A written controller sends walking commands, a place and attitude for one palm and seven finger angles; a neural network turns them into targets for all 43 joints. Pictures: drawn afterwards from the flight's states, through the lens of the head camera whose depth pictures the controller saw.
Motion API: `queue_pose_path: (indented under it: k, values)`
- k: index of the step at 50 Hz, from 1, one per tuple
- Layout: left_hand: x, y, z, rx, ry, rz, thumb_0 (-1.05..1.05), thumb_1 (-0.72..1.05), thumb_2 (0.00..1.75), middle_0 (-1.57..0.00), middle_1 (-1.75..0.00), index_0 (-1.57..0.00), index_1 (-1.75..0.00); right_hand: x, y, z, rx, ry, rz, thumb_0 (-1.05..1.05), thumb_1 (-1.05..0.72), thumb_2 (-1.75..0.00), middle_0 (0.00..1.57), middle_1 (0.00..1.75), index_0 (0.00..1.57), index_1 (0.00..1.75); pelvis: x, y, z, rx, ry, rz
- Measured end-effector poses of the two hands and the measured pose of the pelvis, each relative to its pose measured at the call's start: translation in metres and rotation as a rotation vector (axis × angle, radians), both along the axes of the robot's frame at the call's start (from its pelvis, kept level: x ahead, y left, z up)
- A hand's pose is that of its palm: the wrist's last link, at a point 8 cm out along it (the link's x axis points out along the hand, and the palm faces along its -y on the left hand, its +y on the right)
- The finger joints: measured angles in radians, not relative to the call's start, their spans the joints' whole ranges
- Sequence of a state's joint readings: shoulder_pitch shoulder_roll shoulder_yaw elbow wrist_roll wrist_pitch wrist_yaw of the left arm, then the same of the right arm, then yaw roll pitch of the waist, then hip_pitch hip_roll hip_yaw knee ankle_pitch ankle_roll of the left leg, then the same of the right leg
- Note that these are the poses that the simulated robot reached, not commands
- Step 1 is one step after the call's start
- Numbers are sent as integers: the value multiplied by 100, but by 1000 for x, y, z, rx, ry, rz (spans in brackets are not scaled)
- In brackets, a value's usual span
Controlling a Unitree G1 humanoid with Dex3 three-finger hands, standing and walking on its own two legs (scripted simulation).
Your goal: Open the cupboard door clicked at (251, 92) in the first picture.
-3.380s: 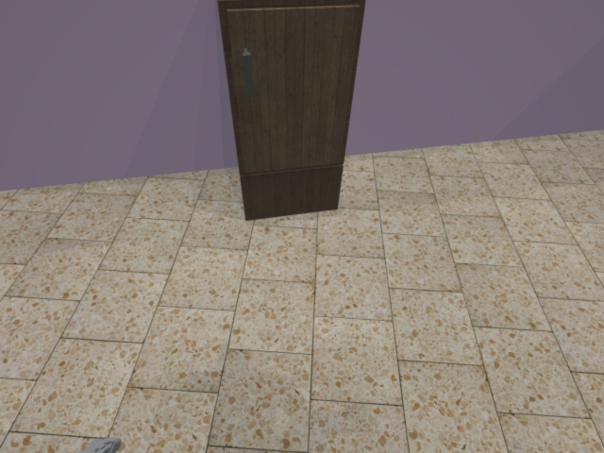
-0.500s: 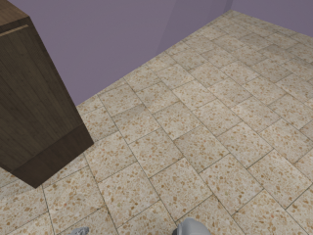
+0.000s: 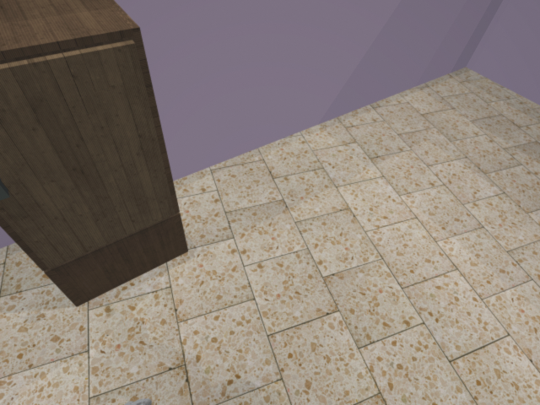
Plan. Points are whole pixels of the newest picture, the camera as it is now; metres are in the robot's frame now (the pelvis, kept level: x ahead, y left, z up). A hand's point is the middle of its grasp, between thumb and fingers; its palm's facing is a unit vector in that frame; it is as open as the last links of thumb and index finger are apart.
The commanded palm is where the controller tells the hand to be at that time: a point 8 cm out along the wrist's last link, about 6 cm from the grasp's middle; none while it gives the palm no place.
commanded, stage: turn to face it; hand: left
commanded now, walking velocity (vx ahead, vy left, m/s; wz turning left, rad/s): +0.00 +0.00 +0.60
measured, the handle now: out of the picture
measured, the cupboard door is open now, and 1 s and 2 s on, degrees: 0 0 0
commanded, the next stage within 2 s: take the last steps up to it in 0.94 s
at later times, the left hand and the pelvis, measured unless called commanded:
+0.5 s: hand out of the picture +0.05 +0.21 -0.14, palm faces +0.26 -0.93 -0.27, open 7.4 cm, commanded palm none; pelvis -0.01 -0.03 +0.01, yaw +15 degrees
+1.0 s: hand out of the picture -0.14 +0.14 -0.17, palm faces +0.54 -0.81 -0.24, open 7.4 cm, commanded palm none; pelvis -0.04 -0.04 +0.01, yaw +31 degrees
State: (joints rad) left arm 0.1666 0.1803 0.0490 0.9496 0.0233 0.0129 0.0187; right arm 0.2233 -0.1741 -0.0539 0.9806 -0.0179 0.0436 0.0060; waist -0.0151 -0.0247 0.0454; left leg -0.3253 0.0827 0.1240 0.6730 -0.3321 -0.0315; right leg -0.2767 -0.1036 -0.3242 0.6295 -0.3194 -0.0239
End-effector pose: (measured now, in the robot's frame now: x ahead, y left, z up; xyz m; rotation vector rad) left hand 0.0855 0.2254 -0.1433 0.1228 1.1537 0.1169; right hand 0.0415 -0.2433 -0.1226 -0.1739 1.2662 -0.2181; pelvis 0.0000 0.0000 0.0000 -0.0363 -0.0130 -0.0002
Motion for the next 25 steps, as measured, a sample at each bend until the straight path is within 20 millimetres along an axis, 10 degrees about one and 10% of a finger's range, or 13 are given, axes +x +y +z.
queue_pose_path:
  k: [13,25]
  values:
    - [-69,64,22,80,137,168,0,91,90,-19,-30,-19,-30,35,18,23,-28,-11,146,0,-91,-90,20,30,20,30,-2,16,20,-6,32,117]
    - [-54,23,40,117,-11,240,0,90,90,-19,-30,-19,-30,53,-19,3,16,-4,240,1,-91,-90,20,30,20,30,-11,-25,14,22,27,259]
